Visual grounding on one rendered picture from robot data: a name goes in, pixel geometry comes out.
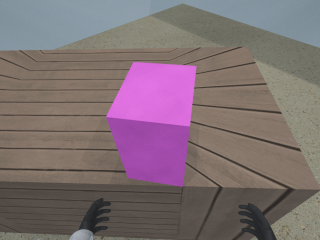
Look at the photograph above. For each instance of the carton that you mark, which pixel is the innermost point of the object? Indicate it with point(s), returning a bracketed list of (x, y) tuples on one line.
[(150, 121)]

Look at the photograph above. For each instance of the left robot hand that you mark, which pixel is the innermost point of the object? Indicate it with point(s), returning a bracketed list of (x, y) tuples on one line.
[(90, 220)]

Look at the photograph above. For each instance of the pedestal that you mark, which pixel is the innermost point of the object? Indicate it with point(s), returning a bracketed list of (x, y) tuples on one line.
[(58, 154)]

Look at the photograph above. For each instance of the right robot hand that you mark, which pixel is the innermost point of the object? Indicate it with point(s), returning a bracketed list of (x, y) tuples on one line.
[(263, 230)]

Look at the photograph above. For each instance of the left robot forearm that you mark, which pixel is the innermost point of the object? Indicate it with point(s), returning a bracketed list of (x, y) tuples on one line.
[(82, 234)]

